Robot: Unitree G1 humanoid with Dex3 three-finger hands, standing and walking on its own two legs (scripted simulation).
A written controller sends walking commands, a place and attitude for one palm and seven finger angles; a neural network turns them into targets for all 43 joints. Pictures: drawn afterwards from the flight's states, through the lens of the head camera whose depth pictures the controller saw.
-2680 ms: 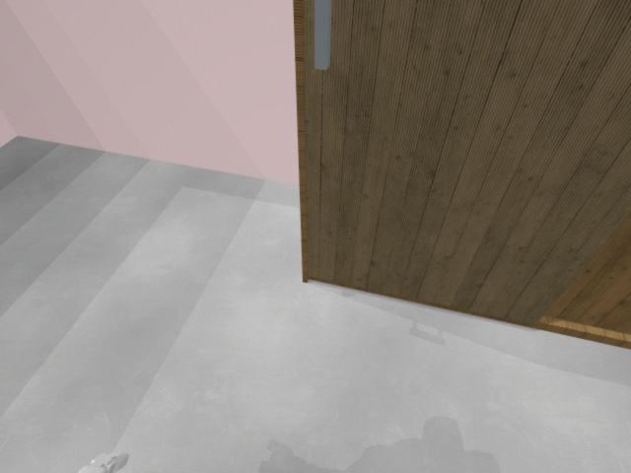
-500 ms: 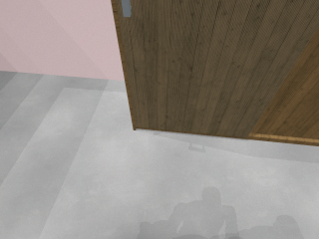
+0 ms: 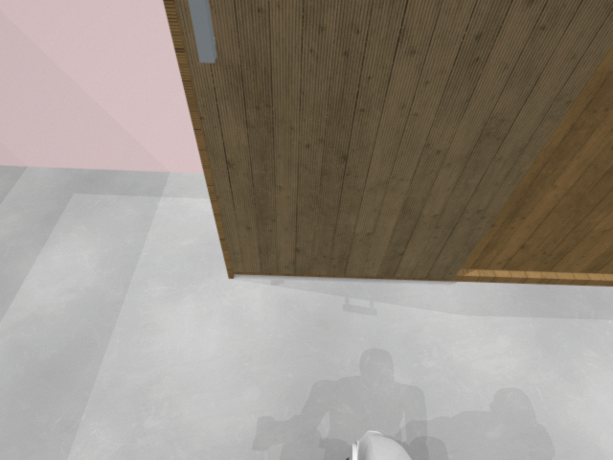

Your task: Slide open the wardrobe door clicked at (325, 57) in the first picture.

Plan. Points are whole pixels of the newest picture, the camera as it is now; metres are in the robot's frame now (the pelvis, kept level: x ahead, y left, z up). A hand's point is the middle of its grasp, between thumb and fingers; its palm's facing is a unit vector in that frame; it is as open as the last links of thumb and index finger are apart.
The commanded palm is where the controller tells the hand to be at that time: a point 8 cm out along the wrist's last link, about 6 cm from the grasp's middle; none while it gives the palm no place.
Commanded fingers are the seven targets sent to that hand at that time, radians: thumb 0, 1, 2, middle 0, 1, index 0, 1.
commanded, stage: take the last steps up to it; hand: left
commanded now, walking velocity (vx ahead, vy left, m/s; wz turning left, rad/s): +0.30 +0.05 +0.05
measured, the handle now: out of the picture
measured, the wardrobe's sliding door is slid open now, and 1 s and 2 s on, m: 0.00 0.00 0.00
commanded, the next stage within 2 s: come to a stop and stand still in 0.58 s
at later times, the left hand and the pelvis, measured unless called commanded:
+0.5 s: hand (161, 447) +0.17 +0.23 -0.20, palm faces +0.13 -0.98 -0.17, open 7.3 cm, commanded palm none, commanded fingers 0.00 0.90 0.90 -0.20 -0.30 -0.20 -0.30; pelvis +0.19 +0.04 -0.02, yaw +3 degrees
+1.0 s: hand (186, 331) +0.35 +0.22 -0.17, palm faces +0.09 -0.97 -0.24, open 7.2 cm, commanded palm none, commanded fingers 0.00 0.90 0.90 -0.20 -0.30 -0.20 -0.30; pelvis +0.28 +0.03 -0.01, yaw +4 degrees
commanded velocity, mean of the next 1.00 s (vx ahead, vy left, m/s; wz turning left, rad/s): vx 0.07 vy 0.04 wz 0.00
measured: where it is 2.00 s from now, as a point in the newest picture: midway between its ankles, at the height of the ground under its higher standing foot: outside the picture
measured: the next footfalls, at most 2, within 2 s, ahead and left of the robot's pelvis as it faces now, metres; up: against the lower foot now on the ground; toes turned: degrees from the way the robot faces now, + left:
right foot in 0.10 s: +0.17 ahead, -0.13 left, +0.00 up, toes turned -8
left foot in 0.46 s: +0.29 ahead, +0.16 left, +0.00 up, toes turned +12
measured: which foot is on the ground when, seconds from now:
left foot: down 0.00-0.10, up 0.12-0.44, down 0.46-0.90, up 0.92-1.00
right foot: up 0.00-0.08, down 0.10-0.46, up 0.48-0.82, down 0.84-1.00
